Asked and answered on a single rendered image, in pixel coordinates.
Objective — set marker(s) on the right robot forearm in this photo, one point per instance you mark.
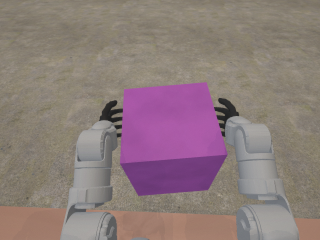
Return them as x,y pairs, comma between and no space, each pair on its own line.
258,176

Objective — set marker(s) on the left robot upper arm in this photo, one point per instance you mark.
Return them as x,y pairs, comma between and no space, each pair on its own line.
90,226

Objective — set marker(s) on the right robot upper arm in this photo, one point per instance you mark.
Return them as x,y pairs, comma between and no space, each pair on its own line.
265,222

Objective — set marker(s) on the robot right hand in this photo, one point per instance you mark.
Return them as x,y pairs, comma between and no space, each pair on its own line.
229,111

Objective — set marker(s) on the robot left hand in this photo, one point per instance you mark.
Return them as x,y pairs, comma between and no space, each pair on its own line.
107,114

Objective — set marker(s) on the left robot forearm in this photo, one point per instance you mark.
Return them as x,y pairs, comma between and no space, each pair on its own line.
92,174

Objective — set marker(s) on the carton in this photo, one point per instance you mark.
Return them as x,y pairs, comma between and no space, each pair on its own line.
171,141

